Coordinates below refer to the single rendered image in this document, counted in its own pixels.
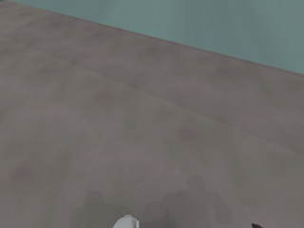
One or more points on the robot left thigh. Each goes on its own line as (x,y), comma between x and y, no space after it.
(127,222)

